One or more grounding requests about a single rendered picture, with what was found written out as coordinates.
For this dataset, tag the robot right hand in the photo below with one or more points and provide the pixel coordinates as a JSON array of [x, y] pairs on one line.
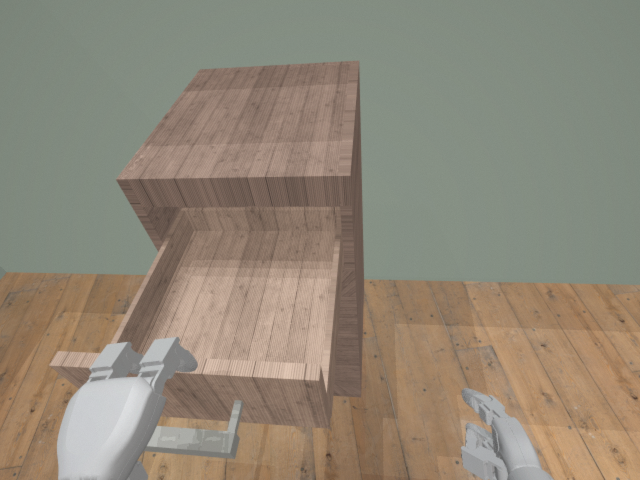
[[494, 455]]

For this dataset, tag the handle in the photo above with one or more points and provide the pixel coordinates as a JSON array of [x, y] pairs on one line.
[[199, 442]]

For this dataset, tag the robot left hand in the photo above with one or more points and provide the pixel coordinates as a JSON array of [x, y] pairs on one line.
[[110, 420]]

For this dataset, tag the cabinet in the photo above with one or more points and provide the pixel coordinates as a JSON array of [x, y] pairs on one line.
[[264, 136]]

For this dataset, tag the drawer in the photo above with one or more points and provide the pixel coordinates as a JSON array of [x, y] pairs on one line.
[[253, 293]]

